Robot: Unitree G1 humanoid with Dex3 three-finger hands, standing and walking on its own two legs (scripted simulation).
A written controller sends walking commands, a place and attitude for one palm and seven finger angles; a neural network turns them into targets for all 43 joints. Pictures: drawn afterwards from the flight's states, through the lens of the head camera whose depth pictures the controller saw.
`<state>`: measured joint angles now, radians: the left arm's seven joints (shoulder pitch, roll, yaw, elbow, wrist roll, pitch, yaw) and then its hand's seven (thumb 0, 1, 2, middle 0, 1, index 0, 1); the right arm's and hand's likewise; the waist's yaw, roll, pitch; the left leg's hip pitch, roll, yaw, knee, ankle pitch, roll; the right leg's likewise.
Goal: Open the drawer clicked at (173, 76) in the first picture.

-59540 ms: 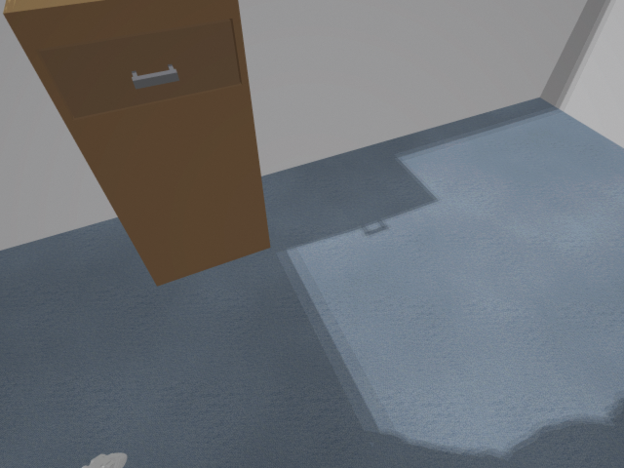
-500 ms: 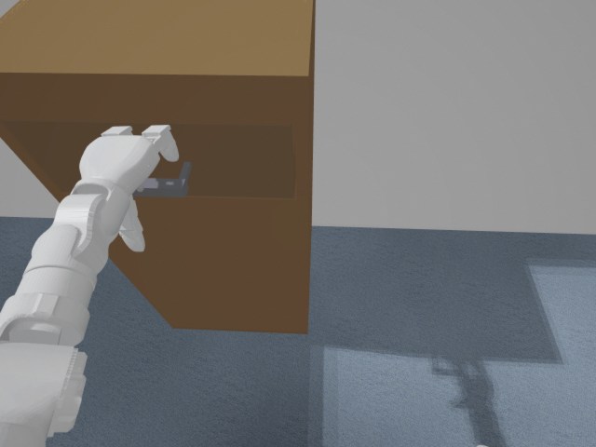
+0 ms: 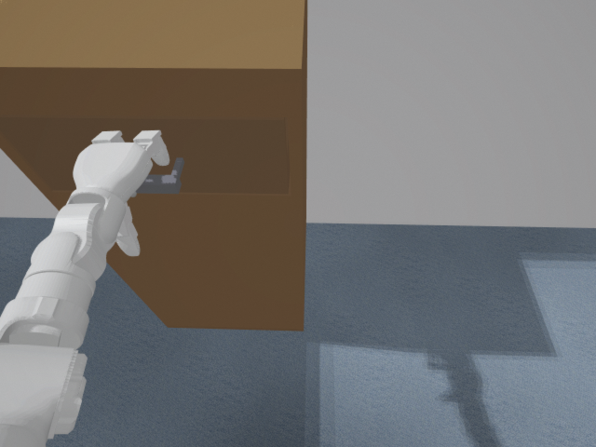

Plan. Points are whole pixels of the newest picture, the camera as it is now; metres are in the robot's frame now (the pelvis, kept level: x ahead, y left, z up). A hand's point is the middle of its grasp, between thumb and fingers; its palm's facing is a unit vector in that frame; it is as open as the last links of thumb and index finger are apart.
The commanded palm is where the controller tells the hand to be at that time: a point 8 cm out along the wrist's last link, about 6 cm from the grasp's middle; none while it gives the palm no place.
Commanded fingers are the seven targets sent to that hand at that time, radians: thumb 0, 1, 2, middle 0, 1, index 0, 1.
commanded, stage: lower the fingers behind the handle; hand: left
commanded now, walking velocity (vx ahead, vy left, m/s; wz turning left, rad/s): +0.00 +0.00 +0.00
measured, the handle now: (148, 173) +0.49 +0.24 +0.06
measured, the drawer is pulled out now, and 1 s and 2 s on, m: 0.00 0.00 0.00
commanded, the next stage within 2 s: lift the fingers back up to retry in 0.80 s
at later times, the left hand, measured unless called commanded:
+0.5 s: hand (134, 192) +0.45 +0.24 +0.07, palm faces -0.03 -0.01 -1.00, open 13.7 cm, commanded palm +0.43 +0.25 +0.09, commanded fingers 0.00 -0.50 0.30 -0.30 -1.20 -0.30 -1.20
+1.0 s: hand (134, 194) +0.44 +0.25 +0.07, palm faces -0.03 -0.01 -1.00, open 13.8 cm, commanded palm +0.42 +0.25 +0.11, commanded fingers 0.00 -0.50 0.30 -0.30 -1.20 -0.30 -1.20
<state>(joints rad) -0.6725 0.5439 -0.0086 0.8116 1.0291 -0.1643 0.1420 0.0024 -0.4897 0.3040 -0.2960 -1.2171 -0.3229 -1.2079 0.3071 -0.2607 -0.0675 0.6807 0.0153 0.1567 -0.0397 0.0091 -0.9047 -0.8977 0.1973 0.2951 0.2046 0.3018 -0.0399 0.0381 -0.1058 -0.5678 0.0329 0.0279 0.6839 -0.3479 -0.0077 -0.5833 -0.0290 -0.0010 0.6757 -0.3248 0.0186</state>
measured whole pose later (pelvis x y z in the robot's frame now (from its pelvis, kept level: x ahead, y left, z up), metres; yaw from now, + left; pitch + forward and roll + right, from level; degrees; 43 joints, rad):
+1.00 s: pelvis -0.02 +0.00 -0.01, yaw +0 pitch +15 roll +0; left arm -0.78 0.56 -0.05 0.89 1.04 -0.12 0.15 0.00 -0.49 0.30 -0.24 -1.30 -0.32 -1.21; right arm 0.35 -0.26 -0.05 0.67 0.03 0.14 -0.05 0.01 -0.90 -0.90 0.20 0.30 0.21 0.30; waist -0.06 0.03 -0.12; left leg -0.68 0.03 0.03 0.77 -0.35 0.00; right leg -0.69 -0.03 0.01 0.75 -0.32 0.03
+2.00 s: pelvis +0.01 -0.01 +0.01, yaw +1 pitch +11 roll +0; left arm -0.68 0.54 -0.05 0.70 0.98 -0.14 0.03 0.00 -0.49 0.30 -0.33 -1.20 -0.33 -1.21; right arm 0.25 -0.27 -0.05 0.67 0.03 0.16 -0.05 0.01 -0.91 -0.90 0.20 0.29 0.20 0.30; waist -0.01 0.05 -0.08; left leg -0.47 0.03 0.00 0.61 -0.33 -0.02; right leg -0.48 -0.03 -0.03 0.62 -0.33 0.01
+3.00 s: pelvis +0.00 +0.00 +0.01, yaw +0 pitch +11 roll +0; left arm -0.68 0.57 -0.03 0.71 0.98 -0.14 0.01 0.00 -0.49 0.30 -0.32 -1.20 -0.32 -1.20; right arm 0.29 -0.26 -0.06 0.67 0.03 0.15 -0.05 0.01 -0.90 -0.90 0.20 0.30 0.20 0.30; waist -0.02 0.05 -0.08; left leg -0.47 0.03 0.02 0.61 -0.32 -0.01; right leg -0.49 -0.03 0.00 0.61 -0.30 0.02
